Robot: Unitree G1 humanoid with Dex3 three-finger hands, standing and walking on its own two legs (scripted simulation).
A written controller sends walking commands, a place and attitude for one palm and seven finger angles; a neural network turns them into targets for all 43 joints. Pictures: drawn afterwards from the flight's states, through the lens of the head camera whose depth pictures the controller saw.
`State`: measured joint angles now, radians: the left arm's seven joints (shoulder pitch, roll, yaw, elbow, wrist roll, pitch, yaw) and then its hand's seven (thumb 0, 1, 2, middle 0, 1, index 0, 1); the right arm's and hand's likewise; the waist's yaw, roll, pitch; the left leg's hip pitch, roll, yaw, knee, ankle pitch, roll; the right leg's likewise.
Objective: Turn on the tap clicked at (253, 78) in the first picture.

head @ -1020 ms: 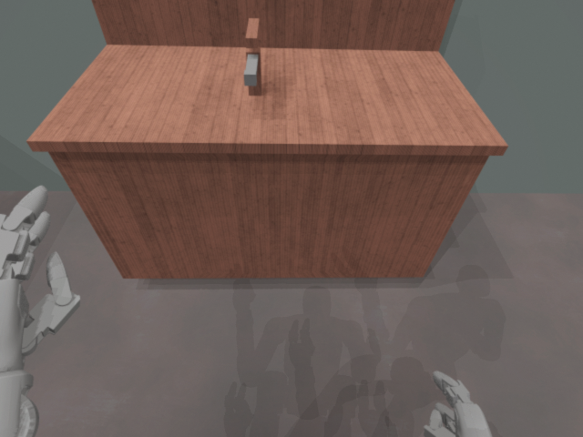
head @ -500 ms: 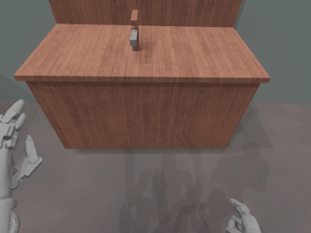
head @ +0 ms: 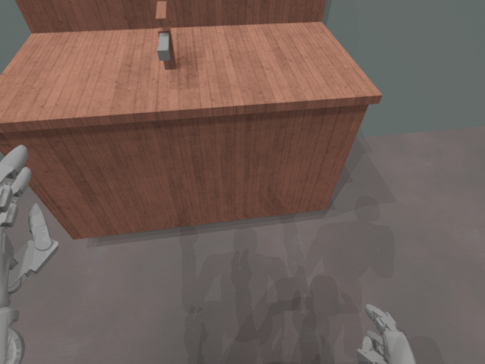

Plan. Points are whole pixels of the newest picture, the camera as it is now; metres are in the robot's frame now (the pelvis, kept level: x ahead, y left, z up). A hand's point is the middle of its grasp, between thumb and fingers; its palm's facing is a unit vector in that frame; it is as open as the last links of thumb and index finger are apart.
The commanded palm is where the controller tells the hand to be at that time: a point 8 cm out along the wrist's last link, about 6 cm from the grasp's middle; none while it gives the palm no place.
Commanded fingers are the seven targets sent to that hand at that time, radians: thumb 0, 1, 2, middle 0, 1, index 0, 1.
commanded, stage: turn to face it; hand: left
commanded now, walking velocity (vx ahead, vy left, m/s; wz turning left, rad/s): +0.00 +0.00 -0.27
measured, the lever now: (163, 53) +0.84 +0.27 +0.09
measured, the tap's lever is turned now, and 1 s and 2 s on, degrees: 0 0 0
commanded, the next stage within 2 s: take the last steps up to it in 0.84 s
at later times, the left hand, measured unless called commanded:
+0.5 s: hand (53, 244) +0.22 +0.24 +0.17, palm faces +0.39 -0.84 -0.38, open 7.4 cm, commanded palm +0.16 +0.28 +0.19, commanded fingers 0.00 0.90 0.90 -0.20 -0.30 -0.20 -0.30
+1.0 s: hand (66, 240) +0.23 +0.23 +0.17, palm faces +0.37 -0.84 -0.40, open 7.4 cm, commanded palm +0.18 +0.27 +0.19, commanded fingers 0.00 0.90 0.90 -0.20 -0.30 -0.20 -0.30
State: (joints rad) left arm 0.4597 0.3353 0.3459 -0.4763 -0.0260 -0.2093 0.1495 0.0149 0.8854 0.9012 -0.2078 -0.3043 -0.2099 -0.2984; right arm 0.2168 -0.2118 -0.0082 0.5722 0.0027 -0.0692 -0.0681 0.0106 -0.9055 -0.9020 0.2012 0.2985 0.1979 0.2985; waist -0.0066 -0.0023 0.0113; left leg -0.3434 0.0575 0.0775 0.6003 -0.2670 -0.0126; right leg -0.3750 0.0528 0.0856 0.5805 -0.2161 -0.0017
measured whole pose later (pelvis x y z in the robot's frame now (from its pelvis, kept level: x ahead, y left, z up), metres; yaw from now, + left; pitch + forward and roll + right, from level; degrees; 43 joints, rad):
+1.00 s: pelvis -0.01 +0.00 -0.01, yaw -6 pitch -1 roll +2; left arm 0.45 0.34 0.38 -0.46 -0.04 -0.22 0.15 0.02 0.89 0.90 -0.21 -0.30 -0.21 -0.30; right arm 0.22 -0.19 0.00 0.58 0.02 -0.11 -0.07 0.01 -0.91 -0.90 0.20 0.30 0.20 0.30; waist 0.02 0.00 0.05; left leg -0.34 0.08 0.18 0.69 -0.32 0.00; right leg -0.44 0.04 0.12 0.72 -0.26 0.01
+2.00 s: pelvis +0.16 -0.04 -0.01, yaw -10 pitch -2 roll +2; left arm 0.38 0.36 0.36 -0.44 -0.01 -0.22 0.17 0.01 0.89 0.90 -0.21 -0.30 -0.21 -0.30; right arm 0.18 -0.16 -0.01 0.61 0.00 -0.09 -0.07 0.01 -0.91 -0.90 0.20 0.30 0.19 0.30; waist -0.02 -0.05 0.04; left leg -0.33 0.04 0.15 0.61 -0.25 0.02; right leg -0.35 -0.08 -0.06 1.04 -0.54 0.01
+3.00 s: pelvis +0.35 -0.09 +0.01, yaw -9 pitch -1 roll +3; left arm 0.47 0.33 0.35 -0.46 -0.01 -0.21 0.17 0.01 0.88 0.90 -0.21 -0.30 -0.21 -0.30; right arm 0.18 -0.22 0.01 0.62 0.00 -0.05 -0.07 0.01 -0.91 -0.90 0.20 0.30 0.20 0.30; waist -0.01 0.00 0.08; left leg -0.39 0.02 0.09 0.83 -0.39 -0.04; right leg -0.23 -0.07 -0.15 0.54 -0.29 -0.05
